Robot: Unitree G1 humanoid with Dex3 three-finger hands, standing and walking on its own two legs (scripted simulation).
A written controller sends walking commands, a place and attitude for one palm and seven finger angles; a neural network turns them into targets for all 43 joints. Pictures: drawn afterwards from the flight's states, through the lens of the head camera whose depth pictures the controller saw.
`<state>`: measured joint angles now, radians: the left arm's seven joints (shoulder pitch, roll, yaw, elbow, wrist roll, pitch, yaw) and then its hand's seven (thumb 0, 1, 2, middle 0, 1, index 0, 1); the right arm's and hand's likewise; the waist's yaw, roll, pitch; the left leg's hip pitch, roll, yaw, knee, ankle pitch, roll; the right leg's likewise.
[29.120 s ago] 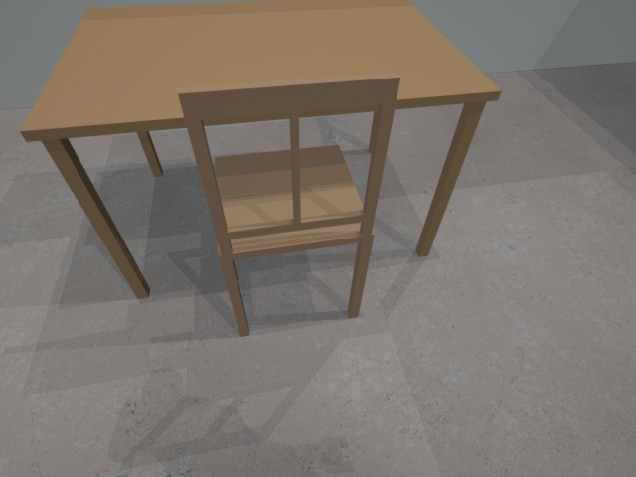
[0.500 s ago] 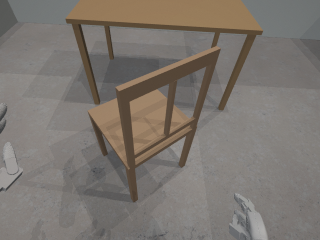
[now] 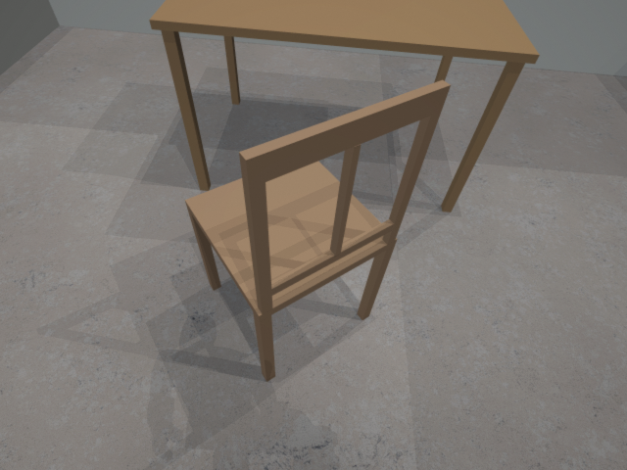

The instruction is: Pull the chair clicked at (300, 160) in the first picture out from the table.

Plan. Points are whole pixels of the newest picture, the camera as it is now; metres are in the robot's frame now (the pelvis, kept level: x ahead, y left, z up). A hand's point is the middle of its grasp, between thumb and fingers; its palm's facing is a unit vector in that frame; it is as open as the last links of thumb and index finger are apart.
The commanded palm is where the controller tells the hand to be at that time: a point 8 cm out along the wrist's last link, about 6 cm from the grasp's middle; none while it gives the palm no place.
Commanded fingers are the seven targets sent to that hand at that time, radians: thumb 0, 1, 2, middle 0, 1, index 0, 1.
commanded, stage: let the arm hang, fingers relaxed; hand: left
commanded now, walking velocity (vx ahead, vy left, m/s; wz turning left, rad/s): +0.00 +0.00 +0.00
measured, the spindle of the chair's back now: (343, 205) +0.60 -0.03 -0.08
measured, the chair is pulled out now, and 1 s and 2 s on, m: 0.52 0.52 0.52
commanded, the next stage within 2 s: look to check the result in 0.72 s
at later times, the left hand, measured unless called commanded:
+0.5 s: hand out of the picture +0.00 +0.15 -0.17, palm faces +0.02 -0.98 -0.18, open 7.3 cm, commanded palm none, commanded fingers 0.00 0.90 0.90 -0.20 -0.30 -0.20 -0.30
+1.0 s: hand out of the picture +0.00 +0.14 -0.17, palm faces +0.04 -0.98 -0.17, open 7.3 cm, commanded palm none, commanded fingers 0.00 0.90 0.90 -0.20 -0.30 -0.20 -0.30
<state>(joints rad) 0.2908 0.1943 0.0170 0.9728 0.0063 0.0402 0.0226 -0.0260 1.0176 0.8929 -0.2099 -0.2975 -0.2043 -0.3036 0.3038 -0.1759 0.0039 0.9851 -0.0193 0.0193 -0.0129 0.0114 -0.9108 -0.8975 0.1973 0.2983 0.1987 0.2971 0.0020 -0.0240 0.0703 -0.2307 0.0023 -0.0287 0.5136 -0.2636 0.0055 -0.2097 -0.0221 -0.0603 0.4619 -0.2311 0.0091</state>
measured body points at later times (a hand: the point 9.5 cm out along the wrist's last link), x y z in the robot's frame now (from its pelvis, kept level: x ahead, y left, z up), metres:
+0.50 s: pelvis +0.00 -0.01 +0.00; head +0.00 -0.02 +0.45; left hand +0.00 +0.20 -0.16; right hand -0.02 -0.22 -0.16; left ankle +0.01 +0.12 -0.74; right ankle +0.01 -0.13 -0.74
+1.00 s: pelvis +0.00 -0.02 +0.00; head +0.01 -0.02 +0.45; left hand +0.00 +0.20 -0.16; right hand -0.02 -0.23 -0.16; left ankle +0.01 +0.12 -0.74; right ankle +0.01 -0.13 -0.74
